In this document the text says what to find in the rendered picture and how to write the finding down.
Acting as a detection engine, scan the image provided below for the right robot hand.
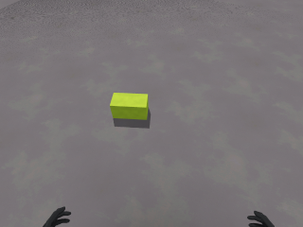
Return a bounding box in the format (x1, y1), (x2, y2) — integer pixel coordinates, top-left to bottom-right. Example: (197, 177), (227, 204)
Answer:
(247, 211), (275, 227)

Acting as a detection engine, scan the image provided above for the carton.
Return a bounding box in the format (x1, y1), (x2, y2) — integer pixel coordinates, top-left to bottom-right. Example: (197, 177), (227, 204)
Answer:
(110, 93), (149, 120)

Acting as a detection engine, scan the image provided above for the left robot hand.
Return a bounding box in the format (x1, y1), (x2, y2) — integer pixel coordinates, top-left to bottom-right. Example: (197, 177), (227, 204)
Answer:
(43, 207), (71, 227)

